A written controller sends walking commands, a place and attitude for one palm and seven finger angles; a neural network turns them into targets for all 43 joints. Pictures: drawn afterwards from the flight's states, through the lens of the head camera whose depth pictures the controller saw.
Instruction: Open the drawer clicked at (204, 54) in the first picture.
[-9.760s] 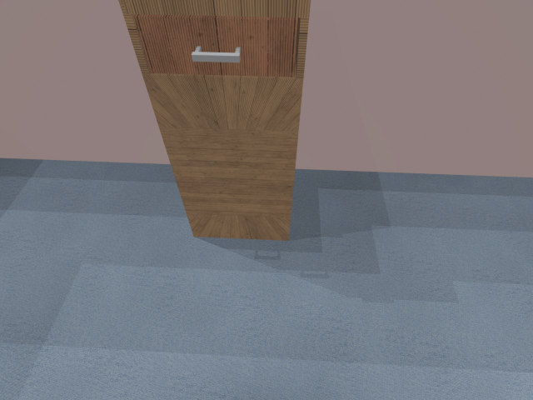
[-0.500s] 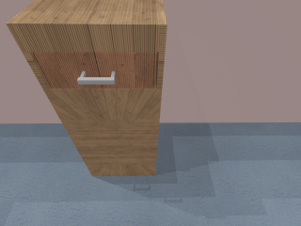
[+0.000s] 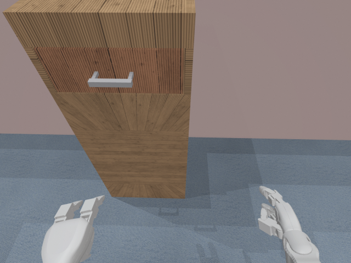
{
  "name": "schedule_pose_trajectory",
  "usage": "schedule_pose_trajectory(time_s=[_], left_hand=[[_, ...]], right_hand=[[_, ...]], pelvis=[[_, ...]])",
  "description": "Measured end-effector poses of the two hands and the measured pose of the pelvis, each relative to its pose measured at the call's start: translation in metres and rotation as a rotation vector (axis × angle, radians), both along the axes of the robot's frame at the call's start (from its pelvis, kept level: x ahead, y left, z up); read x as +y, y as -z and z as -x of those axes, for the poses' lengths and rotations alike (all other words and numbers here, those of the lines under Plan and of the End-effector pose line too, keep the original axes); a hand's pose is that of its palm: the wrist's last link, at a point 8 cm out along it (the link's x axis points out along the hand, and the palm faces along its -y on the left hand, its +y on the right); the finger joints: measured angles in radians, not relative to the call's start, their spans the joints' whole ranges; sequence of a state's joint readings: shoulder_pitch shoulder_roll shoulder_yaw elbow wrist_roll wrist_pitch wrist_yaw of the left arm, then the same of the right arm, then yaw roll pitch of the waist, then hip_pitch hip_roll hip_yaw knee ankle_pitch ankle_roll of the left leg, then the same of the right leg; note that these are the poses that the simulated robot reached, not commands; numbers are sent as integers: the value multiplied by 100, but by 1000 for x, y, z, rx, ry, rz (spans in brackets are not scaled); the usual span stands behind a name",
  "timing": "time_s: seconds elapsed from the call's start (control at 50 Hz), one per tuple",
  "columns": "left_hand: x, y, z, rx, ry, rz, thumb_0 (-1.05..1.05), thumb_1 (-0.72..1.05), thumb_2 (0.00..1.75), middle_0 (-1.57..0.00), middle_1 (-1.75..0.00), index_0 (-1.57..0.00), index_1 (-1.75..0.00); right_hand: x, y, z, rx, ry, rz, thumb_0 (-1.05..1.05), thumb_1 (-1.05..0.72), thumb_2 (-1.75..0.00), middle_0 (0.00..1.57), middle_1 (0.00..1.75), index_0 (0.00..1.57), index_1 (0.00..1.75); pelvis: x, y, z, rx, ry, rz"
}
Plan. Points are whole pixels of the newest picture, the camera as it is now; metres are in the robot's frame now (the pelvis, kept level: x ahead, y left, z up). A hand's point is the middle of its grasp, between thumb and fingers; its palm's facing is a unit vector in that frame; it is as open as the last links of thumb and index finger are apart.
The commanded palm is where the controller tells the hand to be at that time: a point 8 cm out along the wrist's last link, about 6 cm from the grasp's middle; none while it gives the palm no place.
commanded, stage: raise the hand with hooked fingers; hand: left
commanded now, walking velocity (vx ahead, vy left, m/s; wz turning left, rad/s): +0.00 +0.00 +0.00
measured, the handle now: (112, 78) +0.52 +0.26 +0.12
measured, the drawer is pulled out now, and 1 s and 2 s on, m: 0.00 0.00 0.00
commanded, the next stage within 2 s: move the hooked fingers above the handle in 1.60 s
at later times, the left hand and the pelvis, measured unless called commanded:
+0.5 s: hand (78, 178) +0.24 +0.24 +0.10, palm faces +0.02 -0.10 -0.99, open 11.6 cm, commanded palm +0.21 +0.24 +0.17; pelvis +0.02 -0.01 +0.02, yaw +1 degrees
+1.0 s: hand (42, 111) +0.29 +0.28 +0.22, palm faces +0.19 -0.02 -0.98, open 13.8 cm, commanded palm +0.25 +0.27 +0.28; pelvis -0.01 +0.02 +0.03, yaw +3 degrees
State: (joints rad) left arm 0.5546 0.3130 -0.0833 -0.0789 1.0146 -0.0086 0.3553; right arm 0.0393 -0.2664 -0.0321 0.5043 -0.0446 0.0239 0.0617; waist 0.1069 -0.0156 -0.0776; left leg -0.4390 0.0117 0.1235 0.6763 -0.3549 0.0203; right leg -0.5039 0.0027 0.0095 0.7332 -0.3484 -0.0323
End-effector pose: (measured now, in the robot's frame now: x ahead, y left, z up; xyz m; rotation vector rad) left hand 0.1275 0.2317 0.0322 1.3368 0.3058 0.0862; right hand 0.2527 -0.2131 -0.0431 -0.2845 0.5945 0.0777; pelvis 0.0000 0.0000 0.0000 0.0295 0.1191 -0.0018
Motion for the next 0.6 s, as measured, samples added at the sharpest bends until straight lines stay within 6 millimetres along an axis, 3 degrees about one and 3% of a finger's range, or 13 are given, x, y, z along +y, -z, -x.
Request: schedule_pose_trajectory(time_s=[0.06,0.1,0.18,0.28,0.36,0.44,0.52,0.6], left_hand=[[6,3,21,11,-27,-75,1,53,74,-24,-54,-23,-53],[13,-7,20,-52,-40,-119,1,48,72,-25,-57,-25,-56],[20,-49,-12,-243,-31,-178,1,38,68,-27,-63,-26,-62],[15,-94,-67,-319,-26,-205,1,26,63,-27,-70,-26,-70],[12,-105,-91,-207,-15,-167,1,18,59,-27,-76,-26,-76],[9,-108,-92,-116,33,-140,1,9,55,-28,-82,-27,-82],[6,-122,-87,-172,90,-131,1,0,51,-29,-88,-28,-88],[12,-144,-88,-279,113,-167,1,-10,47,-30,-94,-29,-94]], right_hand=[[6,2,-17,13,-68,42,1,-91,-90,20,30,20,30],[10,7,-23,21,-97,55,1,-91,-90,20,30,20,30],[21,20,-24,34,-114,17,1,-91,-90,20,30,20,30],[25,34,-2,104,-42,-84,1,-90,-90,20,30,21,30],[13,39,22,174,31,-115,1,-90,-90,20,30,21,30],[-9,43,42,224,89,-75,1,-90,-90,21,30,21,30],[-29,45,54,257,119,-3,1,-90,-90,20,30,21,30],[-34,43,54,264,131,29,1,-91,-90,20,30,20,30]], pelvis=[[-10,4,-1,5,-28,4],[-15,7,-2,-3,-51,10],[-21,10,-4,-24,-79,19],[-22,2,-9,-50,-66,13],[-21,-8,-15,-67,-30,-1],[-18,-14,-18,-83,-11,1],[-14,-17,-17,-94,-22,9],[-9,-19,-13,-105,-37,12]])
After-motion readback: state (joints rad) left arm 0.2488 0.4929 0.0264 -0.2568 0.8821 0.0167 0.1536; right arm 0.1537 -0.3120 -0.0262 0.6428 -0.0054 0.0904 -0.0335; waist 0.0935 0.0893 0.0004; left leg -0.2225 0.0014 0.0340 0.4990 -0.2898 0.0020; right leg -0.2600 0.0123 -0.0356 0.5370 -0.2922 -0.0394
